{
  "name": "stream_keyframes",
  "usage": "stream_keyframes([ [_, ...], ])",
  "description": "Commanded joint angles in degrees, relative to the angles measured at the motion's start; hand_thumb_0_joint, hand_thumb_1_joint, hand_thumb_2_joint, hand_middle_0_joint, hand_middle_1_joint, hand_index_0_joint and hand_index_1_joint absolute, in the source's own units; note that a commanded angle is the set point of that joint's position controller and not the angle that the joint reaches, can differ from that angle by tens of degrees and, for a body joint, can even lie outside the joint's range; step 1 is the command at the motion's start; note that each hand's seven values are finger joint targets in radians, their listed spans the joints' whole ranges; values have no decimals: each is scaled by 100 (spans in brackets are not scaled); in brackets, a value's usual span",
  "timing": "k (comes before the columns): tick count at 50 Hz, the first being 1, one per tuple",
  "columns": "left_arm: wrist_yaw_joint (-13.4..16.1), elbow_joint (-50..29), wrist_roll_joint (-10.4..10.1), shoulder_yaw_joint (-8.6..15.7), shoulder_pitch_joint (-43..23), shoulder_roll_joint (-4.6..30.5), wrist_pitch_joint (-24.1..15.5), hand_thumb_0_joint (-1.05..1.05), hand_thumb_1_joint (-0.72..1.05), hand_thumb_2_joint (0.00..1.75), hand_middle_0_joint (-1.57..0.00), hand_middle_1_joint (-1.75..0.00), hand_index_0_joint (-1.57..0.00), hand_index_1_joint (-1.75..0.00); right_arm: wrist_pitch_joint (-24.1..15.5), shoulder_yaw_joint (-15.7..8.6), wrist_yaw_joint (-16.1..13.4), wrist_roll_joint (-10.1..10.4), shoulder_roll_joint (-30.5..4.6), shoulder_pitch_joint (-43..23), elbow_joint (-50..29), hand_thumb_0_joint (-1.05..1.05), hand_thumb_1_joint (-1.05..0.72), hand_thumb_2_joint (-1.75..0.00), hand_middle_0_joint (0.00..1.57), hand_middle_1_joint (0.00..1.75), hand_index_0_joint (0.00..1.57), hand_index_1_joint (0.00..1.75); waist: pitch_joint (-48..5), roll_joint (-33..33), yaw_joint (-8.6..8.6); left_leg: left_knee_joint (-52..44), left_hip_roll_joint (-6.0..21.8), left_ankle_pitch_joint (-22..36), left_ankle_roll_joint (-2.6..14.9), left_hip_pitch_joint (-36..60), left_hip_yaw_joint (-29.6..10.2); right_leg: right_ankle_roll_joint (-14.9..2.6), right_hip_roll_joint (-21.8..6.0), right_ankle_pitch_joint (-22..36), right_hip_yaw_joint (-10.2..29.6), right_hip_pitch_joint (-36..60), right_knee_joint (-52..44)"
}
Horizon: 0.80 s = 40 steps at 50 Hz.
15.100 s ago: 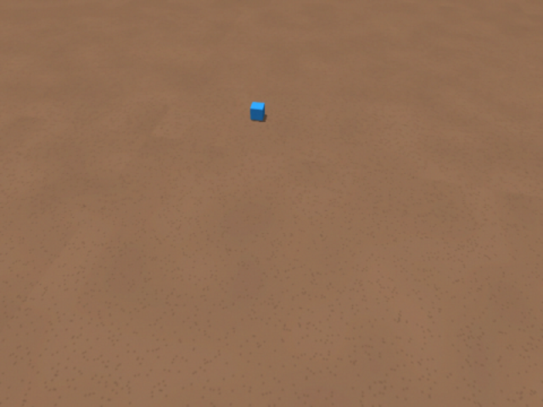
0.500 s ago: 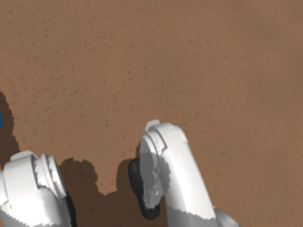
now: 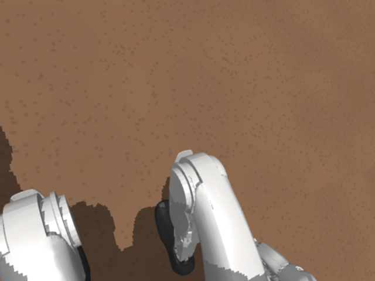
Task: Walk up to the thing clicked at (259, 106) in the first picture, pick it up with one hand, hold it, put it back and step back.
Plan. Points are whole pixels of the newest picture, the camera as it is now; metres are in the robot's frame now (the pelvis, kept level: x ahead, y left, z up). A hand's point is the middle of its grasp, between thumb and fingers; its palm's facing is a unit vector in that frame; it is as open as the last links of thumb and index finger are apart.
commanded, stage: close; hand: left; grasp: from above
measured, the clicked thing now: out of the picture +0.43 +0.32 -0.25
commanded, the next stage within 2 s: settle in 1.48 s
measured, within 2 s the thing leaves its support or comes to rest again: leaves its support in 1.96 s
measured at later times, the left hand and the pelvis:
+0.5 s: hand out of the picture +0.41 +0.33 -0.21, palm faces -0.44 -0.14 -0.89, open 10.9 cm; pelvis +0.00 +0.00 +0.00, yaw -1 degrees
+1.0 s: hand out of the picture +0.41 +0.33 -0.21, palm faces -0.44 -0.12 -0.89, open 10.7 cm; pelvis +0.00 +0.00 +0.00, yaw +0 degrees
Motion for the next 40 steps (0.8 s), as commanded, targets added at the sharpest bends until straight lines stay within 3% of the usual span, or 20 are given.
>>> stream_keyframes([
  [1, 43, -503, -158, 246, -1044, 1469, 90, 0, -5, 62, -36, -75, -42, -69, 35, -474, -40, 57, -1714, 1091, -20, 0, -89, -90, 20, 30, 20, 30, -3608, 2375, -74, -1529, -56, 1217, 105, 2735, 646, -360, 264, 1541, -576, 1913, -1281],
  [2, 5, -441, -165, 166, -1070, 1383, 76, 0, -6, 62, -37, -72, -42, -67, 36, -471, -31, 60, -1713, 1126, -41, 0, -89, -90, 20, 30, 20, 30, -3501, 2361, -156, -1469, -54, 1274, 115, 2711, 654, -343, 242, 1608, -577, 1867, -1256],
  [4, -48, -384, -197, 156, -1061, 1379, 20, 0, -5, 62, -38, -72, -43, -67, 44, -427, -19, 41, -1695, 1109, -58, 0, -89, -90, 20, 30, 20, 30, -3376, 2256, -165, -1479, -54, 1136, 129, 2583, 633, -345, 252, 1491, -590, 1821, -1276],
  [5, -54, -449, -247, 275, -913, 1474, -21, 0, -3, 61, -38, -72, -43, -66, 75, -452, -27, 59, -1713, 1148, -40, 0, -89, -90, 20, 30, 20, 30, -3483, 2332, -57, -1547, -55, 1166, 120, 2625, 622, -349, 256, 1475, -600, 1907, -1303],
  [7, -145, -397, -253, 172, -889, 1391, -79, 0, -3, 61, -40, -71, -45, -66, 94, -419, -21, 52, -1642, 1113, -75, 0, -89, -90, 20, 30, 20, 30, -3430, 2270, -108, -1477, -47, 1133, 128, 2586, 632, -347, 266, 1463, -558, 1930, -1290],
  [9, -157, -463, -228, 215, -922, 1510, -156, 0, -2, 65, -42, -69, -45, -66, 131, -364, -39, 51, -1656, 1175, -93, 0, -89, -90, 20, 30, 20, 30, -3487, 2169, -130, -1477, -58, 1133, 141, 2570, 607, -339, 259, 1468, -595, 1976, -1314],
  [10, -165, -479, -248, 273, -817, 1523, -183, 0, -1, 65, -43, -69, -46, -66, 150, -399, -61, 70, -1668, 1149, -86, 0, -89, -90, 20, 30, 20, 30, -3527, 2239, -38, -1496, -57, 1111, 140, 2567, 637, -343, 272, 1442, -547, 2025, -1352],
  [14, -158, -674, -212, 313, -806, 1608, -273, 0, 3, 64, -46, -68, -49, -65, 209, -386, -88, 35, -1642, 1154, -54, 0, -89, -90, 20, 30, 20, 30, -3628, 2356, -11, -1490, -45, 1054, 123, 2567, 632, -361, 300, 1376, -523, 2062, -1352],
  [15, -171, -612, -141, 190, -899, 1521, -271, 0, 4, 63, -47, -67, -50, -64, 205, -383, -80, 34, -1646, 1194, -102, 0, -89, -90, 20, 30, 20, 30, -3536, 2366, -94, -1479, -49, 1054, 113, 2613, 639, -364, 280, 1385, -533, 1965, -1290],
  [18, -120, -675, -141, 337, -800, 1577, -306, 0, 8, 61, -49, -66, -53, -63, 249, -427, -118, 41, -1662, 1166, -75, 0, -89, -90, 20, 30, 20, 30, -3546, 2491, 8, -1576, -44, 945, 94, 2577, 607, -399, 309, 1242, -553, 1882, -1323],
  [21, -123, -608, -28, 99, -1006, 1394, -320, 0, 12, 60, -52, -65, -56, -61, 243, -411, -118, 0, -1653, 1150, -84, 0, -89, -90, 20, 30, 20, 30, -3279, 2384, -159, -1570, -54, 727, 96, 2507, 596, -389, 296, 1072, -614, 1602, -1282],
  [23, -78, -655, -20, 207, -947, 1502, -323, 0, 15, 59, -55, -64, -59, -60, 240, -467, -154, 39, -1716, 1112, -72, 0, -89, -90, 20, 30, 20, 30, -3380, 2418, -38, -1611, -62, 786, 85, 2573, 582, -393, 300, 1096, -634, 1573, -1293],
  [25, -71, -445, -4, 103, -942, 1384, -296, 0, 19, 63, -59, -64, -62, -61, 222, -417, -150, 21, -1662, 1122, -67, 0, -89, -90, 20, 30, 20, 30, -3232, 2256, -115, -1531, -58, 790, 108, 2430, 602, -371, 298, 1118, -584, 1589, -1335],
  [26, -44, -661, 33, 105, -1022, 1394, -303, 0, 21, 65, -60, -65, -63, -62, 227, -438, -162, 11, -1682, 1109, -39, 0, -89, -90, 20, 30, 20, 30, -3405, 2326, -90, -1566, -63, 857, 95, 2582, 587, -372, 302, 1167, -622, 1611, -1318],
  [27, -50, -504, 67, -37, -1031, 1307, -261, 0, 22, 63, -61, -64, -64, -60, 200, -446, -155, 18, -1675, 1102, -46, 0, -89, -90, 20, 30, 20, 30, -3277, 2385, -152, -1498, -60, 890, 92, 2531, 615, -382, 296, 1223, -566, 1564, -1272],
  [31, 19, -495, 61, 117, -1050, 1460, -228, 0, 24, 65, -65, -62, -67, -60, 200, -402, -154, 4, -1675, 1109, -60, 0, -89, -90, 20, 30, 20, 30, -3454, 2404, -80, -1582, -54, 1025, 77, 2647, 570, -386, 299, 1314, -627, 1645, -1251],
  [32, 15, -375, 76, -6, -1114, 1332, -213, 0, 26, 66, -66, -63, -68, -61, 177, -417, -137, 8, -1676, 1076, -62, 0, -89, -90, 20, 30, 20, 30, -3250, 2425, -171, -1565, -58, 898, 81, 2549, 566, -388, 285, 1231, -640, 1486, -1198],
  [34, 1, -382, 72, -24, -1163, 1291, -176, 0, 26, 68, -68, -62, -69, -61, 145, -412, -116, -12, -1708, 1107, -86, 0, -89, -90, 20, 30, 20, 30, -3226, 2334, -221, -1560, -72, 893, 92, 2592, 572, -360, 276, 1237, -664, 1501, -1226],
  [36, 13, -567, 43, 26, -1168, 1405, -149, 0, 26, 64, -67, -61, -68, -59, 129, -477, -133, -7, -1781, 1088, -75, 0, -89, -90, 20, 30, 20, 30, -3475, 2451, -111, -1553, -58, 1038, 79, 2714, 596, -371, 302, 1348, -619, 1617, -1255],
  [40, -43, -325, 4, -91, -1167, 1233, -86, 0, 27, 68, -68, -62, -70, -61, 81, -393, -96, 26, -1651, 1059, -125, 0, -89, -90, 20, 30, 20, 30, -3189, 2275, -197, -1509, -73, 750, 104, 2457, 609, -375, 266, 1106, -584, 1490, -1259],
])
